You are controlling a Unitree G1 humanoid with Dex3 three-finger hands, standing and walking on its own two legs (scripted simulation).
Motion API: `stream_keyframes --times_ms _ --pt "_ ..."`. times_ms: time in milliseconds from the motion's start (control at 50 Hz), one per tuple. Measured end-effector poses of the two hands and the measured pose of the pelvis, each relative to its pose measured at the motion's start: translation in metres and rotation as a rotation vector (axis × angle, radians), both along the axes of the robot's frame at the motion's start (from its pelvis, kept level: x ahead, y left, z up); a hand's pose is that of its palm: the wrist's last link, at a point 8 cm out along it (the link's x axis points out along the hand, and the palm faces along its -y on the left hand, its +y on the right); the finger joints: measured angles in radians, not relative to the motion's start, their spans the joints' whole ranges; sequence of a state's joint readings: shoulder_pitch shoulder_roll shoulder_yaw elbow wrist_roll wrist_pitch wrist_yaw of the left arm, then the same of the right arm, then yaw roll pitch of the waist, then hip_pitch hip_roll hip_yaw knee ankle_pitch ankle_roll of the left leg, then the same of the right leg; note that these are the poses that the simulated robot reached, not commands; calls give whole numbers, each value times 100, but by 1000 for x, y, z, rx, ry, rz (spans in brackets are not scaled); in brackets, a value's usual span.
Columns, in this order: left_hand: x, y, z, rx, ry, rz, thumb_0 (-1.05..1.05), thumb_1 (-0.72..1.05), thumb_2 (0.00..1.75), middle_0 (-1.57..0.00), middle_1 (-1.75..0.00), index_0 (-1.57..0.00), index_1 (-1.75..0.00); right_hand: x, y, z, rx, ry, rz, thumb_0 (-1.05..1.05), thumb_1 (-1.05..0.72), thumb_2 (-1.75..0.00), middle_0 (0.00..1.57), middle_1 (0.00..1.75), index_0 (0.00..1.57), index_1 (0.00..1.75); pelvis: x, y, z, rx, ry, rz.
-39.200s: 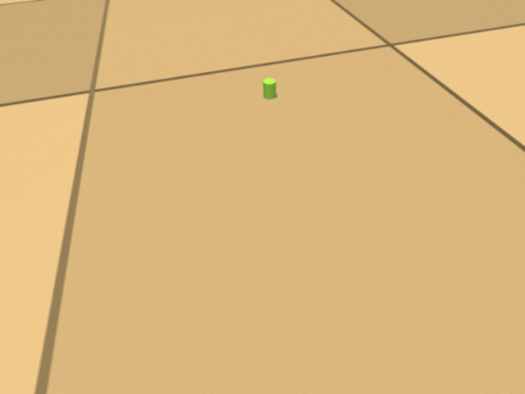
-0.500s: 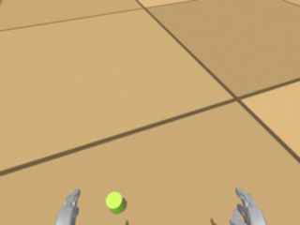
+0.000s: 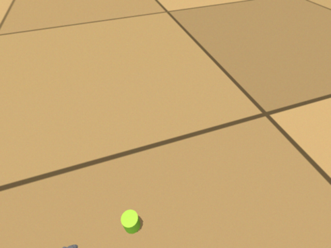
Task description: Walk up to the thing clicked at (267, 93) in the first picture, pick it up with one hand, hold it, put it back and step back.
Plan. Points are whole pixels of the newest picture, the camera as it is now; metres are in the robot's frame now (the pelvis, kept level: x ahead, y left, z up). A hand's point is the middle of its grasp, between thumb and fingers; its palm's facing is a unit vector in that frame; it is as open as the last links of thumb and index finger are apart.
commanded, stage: stand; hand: left
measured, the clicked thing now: (130, 221) +0.39 +0.23 -0.69
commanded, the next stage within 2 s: step back in 1.86 s
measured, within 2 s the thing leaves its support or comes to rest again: neither
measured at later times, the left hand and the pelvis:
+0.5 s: hand out of the picture +0.02 +0.25 -0.13, palm faces +0.00 -0.93 -0.36, open 7.4 cm; pelvis -0.02 +0.00 +0.03, yaw +1 degrees
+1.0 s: hand out of the picture +0.06 +0.24 -0.13, palm faces -0.01 -0.94 -0.33, open 7.4 cm; pelvis +0.00 +0.00 +0.03, yaw +0 degrees
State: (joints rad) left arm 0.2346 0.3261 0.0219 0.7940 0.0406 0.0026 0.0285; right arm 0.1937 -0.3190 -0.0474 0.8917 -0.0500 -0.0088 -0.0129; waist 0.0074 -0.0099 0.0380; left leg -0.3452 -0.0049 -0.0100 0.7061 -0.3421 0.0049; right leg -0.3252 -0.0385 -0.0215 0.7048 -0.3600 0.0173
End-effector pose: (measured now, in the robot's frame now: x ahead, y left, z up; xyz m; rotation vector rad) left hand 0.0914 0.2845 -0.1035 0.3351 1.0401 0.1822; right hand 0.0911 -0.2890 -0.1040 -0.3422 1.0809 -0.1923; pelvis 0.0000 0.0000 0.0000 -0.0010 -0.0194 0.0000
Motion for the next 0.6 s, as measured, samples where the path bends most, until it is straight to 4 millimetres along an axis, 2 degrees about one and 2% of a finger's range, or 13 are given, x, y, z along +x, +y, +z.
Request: stream_keyframes --times_ms 140,320,460,600 --pt "-32 6 0 -10 95 50 1 90 90 -20 -30 -20 -30 -24 8 1 25 81 -17 1 -90 -90 20 30 20 29 -6 3 12 -3 -31 5" --pt "-62 5 5 -16 181 79 1 90 90 -20 -30 -20 -30 -38 17 -2 69 127 -27 1 -90 -90 20 30 20 30 -13 3 22 1 -54 10" --pt "-75 7 8 -2 218 98 1 91 90 -20 -30 -20 -30 -45 10 -3 69 156 -36 1 -90 -90 20 30 20 30 -16 0 25 0 -58 14" --pt "-75 7 8 1 232 104 1 91 90 -20 -30 -20 -30 -50 1 0 54 179 -46 1 -90 -90 20 30 20 30 -16 -3 26 -2 -55 15"
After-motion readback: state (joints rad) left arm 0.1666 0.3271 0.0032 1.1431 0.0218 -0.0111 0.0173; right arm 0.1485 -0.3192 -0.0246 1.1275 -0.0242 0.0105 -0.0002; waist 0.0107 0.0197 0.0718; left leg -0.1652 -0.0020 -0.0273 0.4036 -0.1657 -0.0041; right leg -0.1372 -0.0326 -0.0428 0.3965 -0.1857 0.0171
